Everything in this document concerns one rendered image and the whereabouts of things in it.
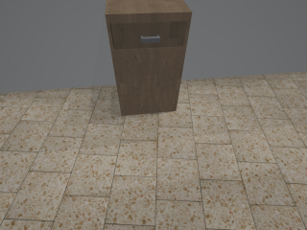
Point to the cabinet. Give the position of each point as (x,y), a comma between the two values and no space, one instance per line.
(147,79)

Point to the handle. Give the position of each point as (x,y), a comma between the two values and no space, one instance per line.
(150,39)

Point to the drawer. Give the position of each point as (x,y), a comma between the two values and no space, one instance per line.
(127,35)

